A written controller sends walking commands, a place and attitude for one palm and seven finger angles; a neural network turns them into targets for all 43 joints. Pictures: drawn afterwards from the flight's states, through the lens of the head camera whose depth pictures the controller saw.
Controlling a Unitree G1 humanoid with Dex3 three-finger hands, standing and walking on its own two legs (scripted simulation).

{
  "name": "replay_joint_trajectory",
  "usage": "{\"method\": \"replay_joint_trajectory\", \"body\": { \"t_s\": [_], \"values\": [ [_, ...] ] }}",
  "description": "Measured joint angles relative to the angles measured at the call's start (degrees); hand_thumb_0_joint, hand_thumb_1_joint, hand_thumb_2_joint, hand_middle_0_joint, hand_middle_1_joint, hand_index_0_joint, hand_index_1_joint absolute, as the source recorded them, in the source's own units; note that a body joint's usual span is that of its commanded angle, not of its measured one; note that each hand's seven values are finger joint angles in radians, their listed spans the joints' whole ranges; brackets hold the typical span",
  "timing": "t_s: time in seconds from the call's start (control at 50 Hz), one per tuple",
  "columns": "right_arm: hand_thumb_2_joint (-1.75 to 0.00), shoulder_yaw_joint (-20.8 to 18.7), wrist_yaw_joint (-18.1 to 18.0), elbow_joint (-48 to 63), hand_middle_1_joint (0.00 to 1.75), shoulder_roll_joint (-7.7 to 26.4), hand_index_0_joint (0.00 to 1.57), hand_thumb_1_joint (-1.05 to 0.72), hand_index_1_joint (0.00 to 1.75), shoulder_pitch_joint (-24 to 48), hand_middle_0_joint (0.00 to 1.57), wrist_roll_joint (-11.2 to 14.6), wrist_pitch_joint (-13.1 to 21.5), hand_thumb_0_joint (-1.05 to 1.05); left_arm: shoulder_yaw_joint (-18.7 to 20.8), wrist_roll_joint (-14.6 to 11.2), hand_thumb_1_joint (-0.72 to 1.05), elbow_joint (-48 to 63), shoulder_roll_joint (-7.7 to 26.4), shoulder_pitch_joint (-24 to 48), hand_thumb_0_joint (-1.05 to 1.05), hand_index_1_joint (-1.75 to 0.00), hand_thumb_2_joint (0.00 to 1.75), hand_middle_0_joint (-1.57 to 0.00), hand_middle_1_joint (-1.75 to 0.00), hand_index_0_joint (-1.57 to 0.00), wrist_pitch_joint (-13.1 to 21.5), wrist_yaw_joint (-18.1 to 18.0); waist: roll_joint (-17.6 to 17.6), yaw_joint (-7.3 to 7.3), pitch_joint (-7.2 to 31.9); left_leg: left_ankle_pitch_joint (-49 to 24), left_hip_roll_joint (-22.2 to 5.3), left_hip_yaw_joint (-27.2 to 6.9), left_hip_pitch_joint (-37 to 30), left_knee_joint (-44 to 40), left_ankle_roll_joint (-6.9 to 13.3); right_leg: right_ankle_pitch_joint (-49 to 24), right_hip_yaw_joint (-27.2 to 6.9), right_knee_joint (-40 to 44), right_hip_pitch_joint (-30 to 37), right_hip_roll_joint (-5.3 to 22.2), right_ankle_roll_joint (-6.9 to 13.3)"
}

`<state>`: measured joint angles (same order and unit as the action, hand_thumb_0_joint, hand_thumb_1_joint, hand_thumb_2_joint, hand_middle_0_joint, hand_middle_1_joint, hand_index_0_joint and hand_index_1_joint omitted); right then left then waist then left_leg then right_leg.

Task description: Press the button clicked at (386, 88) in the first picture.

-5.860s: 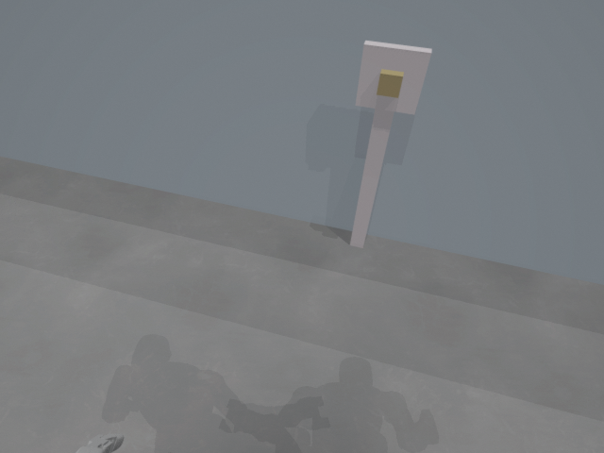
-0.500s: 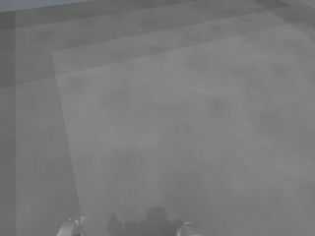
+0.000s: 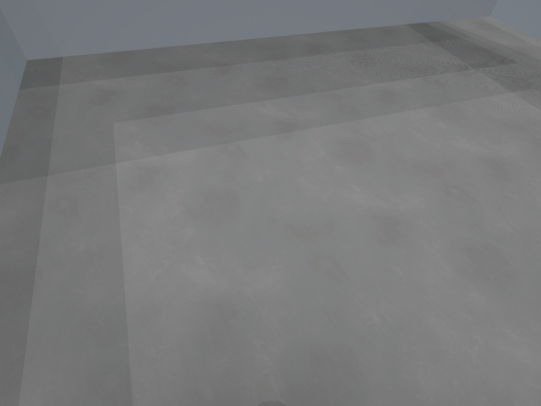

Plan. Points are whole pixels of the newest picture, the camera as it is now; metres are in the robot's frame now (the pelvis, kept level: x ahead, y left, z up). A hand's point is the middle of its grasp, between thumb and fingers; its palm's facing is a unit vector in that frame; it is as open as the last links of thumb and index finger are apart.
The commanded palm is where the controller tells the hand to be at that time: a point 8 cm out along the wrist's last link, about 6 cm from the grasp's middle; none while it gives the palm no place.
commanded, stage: turn to face it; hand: left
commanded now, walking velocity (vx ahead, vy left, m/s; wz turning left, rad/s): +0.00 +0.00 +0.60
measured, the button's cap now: out of the picture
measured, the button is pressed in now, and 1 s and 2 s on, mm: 0 0 0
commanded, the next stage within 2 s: none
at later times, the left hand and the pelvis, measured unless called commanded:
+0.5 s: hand out of the picture +0.03 +0.18 -0.14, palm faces +0.28 -0.92 -0.29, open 7.4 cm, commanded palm none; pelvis -0.03 -0.05 +0.01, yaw +15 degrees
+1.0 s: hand out of the picture -0.16 +0.13 -0.17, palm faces +0.60 -0.76 -0.25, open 7.4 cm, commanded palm none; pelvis -0.05 -0.04 +0.00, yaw +35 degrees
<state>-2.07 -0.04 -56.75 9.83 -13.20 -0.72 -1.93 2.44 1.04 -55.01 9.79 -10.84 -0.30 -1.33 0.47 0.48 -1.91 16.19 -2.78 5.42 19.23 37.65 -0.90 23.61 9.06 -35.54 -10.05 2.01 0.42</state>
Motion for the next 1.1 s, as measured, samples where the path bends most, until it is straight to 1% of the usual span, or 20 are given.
{"method": "replay_joint_trajectory", "body": {
  "t_s": [0.02,0.06,0.12,0.18,0.28,0.38,0.44,0.48,0.5,0.54,0.56,0.62,0.66,0.7,0.84,0.94,0.98,1.0,1.04,1.1],
  "values": [
    [-0.9,0.0,0.1,0.2,0.3,-0.4,0.2,-0.9,0.29,0.3,0.2,-0.2,0.2,0.0,0.4,-0.3,0.91,-0.1,0.6,-0.2,0.01,-0.3,0.9,-0.2,-0.29,-0.2,-0.4,-0.1,1.3,-0.3,-0.3,0.5,0.9,0.2,0.3,0.5,1.9,1.0,-0.4,-3.8,-1.7,1.0,-0.8],
    [-0.9,0.2,0.2,1.1,0.3,-0.8,0.2,-0.9,0.29,0.8,0.2,-0.4,0.7,0.0,0.9,-0.4,0.91,-0.3,1.4,-0.8,0.01,-0.3,0.9,-0.2,-0.29,-0.2,-1.4,-0.5,2.2,-0.79,-1.1,1.0,1.5,0.4,0.7,0.6,3.8,6.7,-2.8,-14.9,-6.6,1.1,-2.1],
    [-0.9,0.2,-0.3,2.3,0.3,-0.8,0.2,-0.9,0.29,1.1,0.2,-0.5,1.0,0.0,1.5,-0.1,0.91,-1.1,2.2,-0.8,0.01,-0.3,0.9,-0.2,-0.29,-0.2,-2.6,-0.2,1.7,-0.28,-2.1,-1.4,2.0,-0.9,0.4,-2.9,4.0,5.5,-5.6,-26.3,-12.7,0.9,-3.0],
    [-0.9,0.1,-0.4,2.8,0.3,-0.3,0.2,-0.9,0.29,1.1,0.21,-0.4,0.9,0.0,1.9,0.0,0.91,-0.7,2.7,-0.5,0.01,-0.3,0.9,-0.2,-0.29,-0.2,-2.8,0.3,0.7,-0.24,-2.6,-4.4,2.5,-2.7,0.2,-7.0,4.2,1.5,-7.7,-28.1,-15.8,1.5,-3.7],
    [-0.9,-0.7,-0.1,3.0,0.3,0.6,0.2,-0.9,0.29,0.6,0.21,-0.3,0.5,0.0,2.5,0.0,0.91,0.2,3.5,-0.2,0.01,-0.3,0.9,-0.2,-0.29,-0.2,-2.8,0.4,-0.6,0.02,-2.1,-7.7,3.3,-5.9,0.6,-10.8,3.8,-0.6,-9.8,-23.4,-16.0,1.9,-4.7],
    [-0.9,-1.6,0.3,3.4,0.3,1.7,0.2,-0.9,0.29,0.2,0.21,-0.5,-0.1,0.0,2.4,-0.2,0.91,1.4,3.5,1.4,0.01,-0.3,0.9,-0.2,-0.29,-0.2,-2.9,0.3,-1.7,1.09,-1.5,-9.5,4.2,-9.6,2.2,-11.3,2.6,1.2,-10.0,-16.2,-13.2,0.7,-4.9],
    [-0.9,-2.2,0.4,3.7,0.3,2.7,0.2,-0.9,0.29,0.3,0.21,-0.7,-0.9,0.0,2.0,-0.6,0.91,2.6,2.9,2.4,0.01,-0.3,0.9,-0.2,-0.29,-0.2,-2.5,0.3,-2.7,1.63,-1.1,-10.3,5.0,-11.9,3.5,-10.9,1.4,1.2,-9.5,-9.1,-10.0,-0.7,-4.2],
    [-0.9,-2.7,0.6,3.9,0.3,3.4,0.2,-0.9,0.29,0.2,0.21,-0.7,-1.5,0.0,1.6,-0.7,0.91,3.6,2.4,2.3,0.01,-0.3,0.9,-0.2,-0.29,-0.2,-1.8,0.4,-3.1,1.63,-0.6,-10.6,5.8,-13.3,4.6,-10.0,0.4,-1.6,-8.7,-0.6,-6.1,-1.4,-3.5],
    [-0.9,-3.1,0.6,4.2,0.3,3.7,0.2,-0.9,0.29,0.0,0.21,-0.5,-1.8,0.0,1.5,-0.5,0.91,4.2,2.3,1.9,0.01,-0.3,0.9,-0.2,-0.29,-0.2,-1.3,0.4,-2.9,1.37,0.0,-8.3,6.5,-13.4,6.1,-7.7,-0.1,-3.0,-8.5,4.3,-4.3,-1.0,-2.4],
    [-0.9,-3.9,0.5,3.8,0.3,4.7,0.2,-0.9,0.29,0.2,0.21,-0.6,-2.5,0.01,0.8,-0.1,0.91,4.2,1.1,1.4,0.01,-0.3,0.9,-0.2,-0.29,-0.2,-1.2,0.1,-4.2,1.02,-0.1,2.3,6.8,-12.5,10.0,3.5,-1.1,-4.5,-6.9,3.6,-4.2,-0.8,-0.5],
    [-0.9,-4.2,0.6,3.7,0.3,5.2,0.2,-0.9,0.29,0.0,0.2,-0.8,-2.8,0.01,0.4,0.0,0.91,4.1,0.6,0.9,0.01,-0.3,0.9,-0.2,-0.29,-0.2,-1.4,0.0,-4.4,1.05,0.2,4.8,7.0,-11.3,11.8,9.7,-1.3,-4.6,-6.1,3.9,-3.6,-0.3,-0.1],
    [-0.9,-4.3,1.2,3.6,0.3,6.0,0.2,-0.9,0.29,0.0,0.2,-1.0,-2.9,0.01,-0.1,-0.1,0.91,3.6,-0.2,-0.9,0.01,-0.3,0.9,-0.2,-0.29,-0.2,-1.4,0.0,-3.9,1.04,0.5,4.6,5.5,-7.6,14.5,23.8,-2.3,-5.6,-4.5,6.8,-1.2,1.4,0.3],
    [-0.9,-4.2,1.4,3.7,0.3,6.1,0.2,-0.9,0.29,0.0,0.2,-0.8,-2.6,0.01,-0.3,-0.1,0.91,3.3,-0.4,-1.6,0.01,-0.3,0.9,-0.2,-0.29,-0.2,-1.0,0.0,-3.3,1.27,0.1,3.3,4.0,-6.4,14.5,28.2,-3.1,-6.1,-3.1,8.0,0.0,2.4,0.4],
    [-0.9,-4.1,1.5,3.6,0.3,6.2,0.19,-0.91,0.29,0.1,0.2,-0.7,-2.6,0.01,-0.7,-0.1,0.91,3.3,-0.6,-2.0,0.01,-0.3,0.9,-0.2,-0.29,-0.2,-0.5,0.0,-2.8,1.28,-0.5,2.8,2.6,-5.9,13.6,29.1,-3.9,-6.0,-1.5,8.4,0.7,3.2,0.4],
    [-0.9,-3.2,1.5,2.7,0.29,6.0,0.19,-0.91,0.29,3.1,0.2,-0.4,-3.6,0.01,-0.9,0.5,0.92,2.9,-0.4,-4.1,0.01,-0.3,0.9,-0.21,-0.3,-0.2,0.1,0.1,-1.9,-0.5,-2.4,6.0,-0.1,-4.0,8.1,21.4,-4.5,-4.6,3.7,6.7,0.7,5.3,-0.1],
    [-0.9,-2.0,1.6,4.0,0.29,5.1,0.19,-0.91,0.29,6.3,0.2,0.0,-2.6,0.01,-0.1,0.7,0.91,1.9,1.5,-5.5,0.01,-0.3,0.9,-0.21,-0.3,-0.2,-0.7,0.3,-0.1,-2.3,-3.6,7.2,0.4,-0.3,1.6,6.4,-2.9,-2.5,6.8,3.0,-0.6,7.4,-1.7],
    [-0.9,-1.5,1.7,5.2,0.29,4.9,0.19,-0.91,0.29,7.0,0.2,0.0,-1.6,0.01,0.4,0.4,0.91,1.5,2.7,-6.3,0.01,-0.3,0.9,-0.21,-0.3,-0.2,-1.0,0.5,0.6,-2.61,-3.4,1.8,1.1,1.0,-2.3,-2.5,-1.7,-0.6,7.9,-0.9,-2.0,8.7,-2.8],
    [-0.9,-1.5,1.6,5.6,0.29,4.6,0.19,-0.91,0.29,7.6,0.2,-0.1,-0.8,0.01,0.8,0.1,0.91,1.1,3.5,-6.3,0.01,-0.3,0.9,-0.2,-0.3,-0.2,-1.3,0.6,1.7,-2.6,-3.6,1.5,2.0,1.1,-2.4,-3.1,0.1,0.4,6.6,-5.3,-3.9,9.7,-3.4],
    [-0.9,-1.0,1.5,6.2,0.3,3.9,0.19,-0.91,0.29,8.2,0.2,0.2,0.3,0.01,1.3,-0.1,0.91,0.5,4.9,-5.4,0.01,-0.3,0.9,-0.2,-0.29,-0.2,-2.8,0.4,2.8,-2.97,-4.2,2.9,2.7,0.5,-1.8,-1.3,2.7,6.6,0.7,-17.2,-8.9,8.7,-4.6],
    [-0.9,-0.5,0.7,6.6,0.3,3.3,0.2,-0.9,0.29,7.6,0.2,0.1,0.9,0.0,1.8,-0.1,0.91,0.3,5.8,-3.8,0.01,-0.3,0.9,-0.2,-0.29,-0.2,-3.9,0.3,2.4,-2.62,-3.7,2.2,2.7,-1.4,-2.9,-3.3,3.5,6.1,-3.9,-28.5,-14.6,6.2,-5.6]
  ]
}}
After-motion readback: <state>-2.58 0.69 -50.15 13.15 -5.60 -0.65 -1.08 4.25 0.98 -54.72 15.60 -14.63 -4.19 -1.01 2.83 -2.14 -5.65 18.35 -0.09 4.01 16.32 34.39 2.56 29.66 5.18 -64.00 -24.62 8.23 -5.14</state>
